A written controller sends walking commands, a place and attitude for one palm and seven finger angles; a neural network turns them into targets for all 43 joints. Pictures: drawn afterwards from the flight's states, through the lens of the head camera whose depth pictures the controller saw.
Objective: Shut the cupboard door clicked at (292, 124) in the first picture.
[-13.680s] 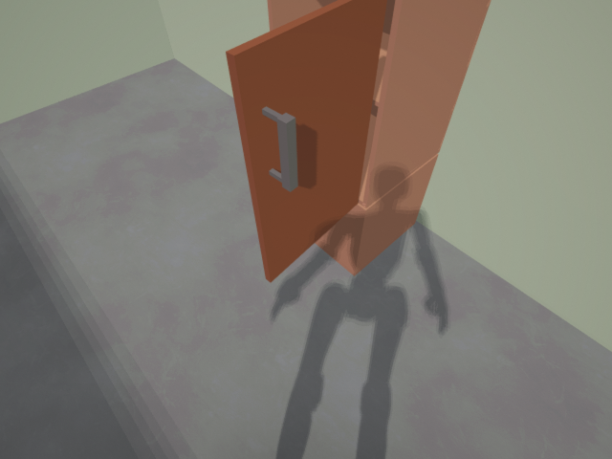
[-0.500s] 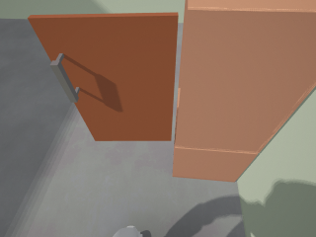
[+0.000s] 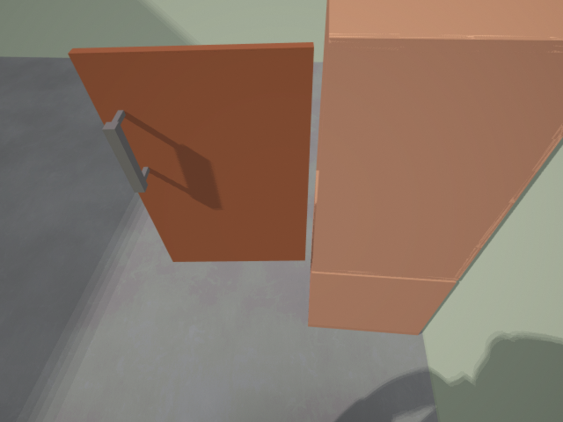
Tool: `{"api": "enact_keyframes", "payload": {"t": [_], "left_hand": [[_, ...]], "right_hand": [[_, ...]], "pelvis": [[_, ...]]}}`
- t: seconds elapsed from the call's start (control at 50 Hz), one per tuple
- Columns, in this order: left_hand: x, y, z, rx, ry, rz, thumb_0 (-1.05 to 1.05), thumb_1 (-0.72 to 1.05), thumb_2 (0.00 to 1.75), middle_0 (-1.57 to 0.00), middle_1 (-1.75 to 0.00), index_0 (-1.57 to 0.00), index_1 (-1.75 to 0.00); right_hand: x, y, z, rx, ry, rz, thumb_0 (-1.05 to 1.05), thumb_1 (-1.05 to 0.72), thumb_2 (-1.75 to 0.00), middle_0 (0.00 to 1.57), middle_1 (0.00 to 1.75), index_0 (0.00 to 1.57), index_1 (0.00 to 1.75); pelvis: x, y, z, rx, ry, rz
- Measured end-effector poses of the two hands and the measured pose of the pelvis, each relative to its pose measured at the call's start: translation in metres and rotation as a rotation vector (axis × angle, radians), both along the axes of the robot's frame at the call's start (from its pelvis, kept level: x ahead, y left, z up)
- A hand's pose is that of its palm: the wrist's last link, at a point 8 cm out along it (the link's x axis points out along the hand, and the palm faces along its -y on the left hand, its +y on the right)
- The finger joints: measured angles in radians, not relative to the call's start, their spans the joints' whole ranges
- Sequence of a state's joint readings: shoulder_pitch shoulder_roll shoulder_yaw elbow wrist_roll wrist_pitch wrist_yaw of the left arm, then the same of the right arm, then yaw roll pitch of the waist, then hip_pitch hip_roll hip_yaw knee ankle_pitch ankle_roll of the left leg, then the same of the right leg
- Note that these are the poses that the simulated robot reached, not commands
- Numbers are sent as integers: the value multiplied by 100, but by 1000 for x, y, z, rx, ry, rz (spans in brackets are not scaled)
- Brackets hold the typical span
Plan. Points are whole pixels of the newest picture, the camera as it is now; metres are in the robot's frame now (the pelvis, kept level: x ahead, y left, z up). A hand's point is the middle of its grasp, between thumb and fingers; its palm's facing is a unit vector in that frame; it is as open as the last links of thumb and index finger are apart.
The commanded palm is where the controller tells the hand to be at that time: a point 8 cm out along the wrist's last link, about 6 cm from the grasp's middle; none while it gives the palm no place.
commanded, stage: look again from close up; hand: left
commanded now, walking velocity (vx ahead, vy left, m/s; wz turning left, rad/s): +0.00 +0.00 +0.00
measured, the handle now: (130, 152) +0.54 +0.31 +0.08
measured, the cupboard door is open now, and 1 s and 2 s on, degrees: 95 95 95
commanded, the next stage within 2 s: shuffle to correct the standing spot in 0.36 s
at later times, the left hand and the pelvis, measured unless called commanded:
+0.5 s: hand out of the picture +0.02 +0.16 -0.16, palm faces -0.02 -0.98 -0.22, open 7.3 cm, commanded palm none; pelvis +0.00 -0.02 +0.01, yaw -1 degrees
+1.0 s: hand out of the picture +0.10 +0.20 -0.17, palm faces +0.02 -0.97 -0.25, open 7.3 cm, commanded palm none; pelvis +0.07 +0.01 -0.01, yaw -1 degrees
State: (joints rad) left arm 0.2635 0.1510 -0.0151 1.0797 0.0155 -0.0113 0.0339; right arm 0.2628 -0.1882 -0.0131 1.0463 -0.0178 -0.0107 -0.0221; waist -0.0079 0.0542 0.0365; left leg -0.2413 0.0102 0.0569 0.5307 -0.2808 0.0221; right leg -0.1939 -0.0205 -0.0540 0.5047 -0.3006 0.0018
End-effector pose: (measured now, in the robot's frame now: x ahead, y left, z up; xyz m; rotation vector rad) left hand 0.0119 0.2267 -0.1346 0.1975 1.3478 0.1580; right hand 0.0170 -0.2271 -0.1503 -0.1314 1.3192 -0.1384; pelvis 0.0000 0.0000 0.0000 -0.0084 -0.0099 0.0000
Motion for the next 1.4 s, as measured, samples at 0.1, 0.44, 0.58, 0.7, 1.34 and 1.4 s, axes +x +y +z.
{"api": "enact_keyframes", "payload": {"t": [0.1, 0.44, 0.58, 0.7, 1.34, 1.4], "left_hand": [[-6, 8, 6, 27, -11, 5, 0, 91, 90, -20, -30, -20, -30], [-2, -10, 3, -8, 8, -15, 0, 91, 90, -20, -30, -20, -30], [7, -18, 0, -19, -3, -12, 0, 91, 90, -20, -30, -20, -30], [10, -14, -7, -33, 2, 28, 0, 91, 90, -20, -30, -20, -30], [73, 65, -5, -6, 44, 122, 0, 91, 90, -20, -30, -21, -30], [73, 92, -25, -7, 72, 137, 0, 91, 90, -20, -30, -21, -30]], "right_hand": [[-2, 2, -4, 19, -14, 9, 1, -94, -89, 20, 30, 20, 30], [-15, -15, 5, 1, 52, 15, 1, -91, -89, 20, 30, 20, 30], [-6, -26, 7, -18, 53, 17, 0, -91, -89, 20, 30, 20, 30], [7, -23, 5, -28, 73, 33, 0, -91, -89, 20, 30, 20, 30], [200, 48, 17, -23, -115, 129, 0, -91, -89, 20, 30, 20, 30], [223, 65, 13, -60, -173, 146, 0, -91, -89, 20, 30, 20, 30]], "pelvis": [[-2, 1, 0, 15, -12, -4], [-1, -15, 5, 26, 3, -17], [7, -20, 4, 23, 3, -16], [22, -15, -1, 6, 10, -3], [110, 56, -2, 51, 23, 35], [119, 77, -17, 30, 17, 38]]}}
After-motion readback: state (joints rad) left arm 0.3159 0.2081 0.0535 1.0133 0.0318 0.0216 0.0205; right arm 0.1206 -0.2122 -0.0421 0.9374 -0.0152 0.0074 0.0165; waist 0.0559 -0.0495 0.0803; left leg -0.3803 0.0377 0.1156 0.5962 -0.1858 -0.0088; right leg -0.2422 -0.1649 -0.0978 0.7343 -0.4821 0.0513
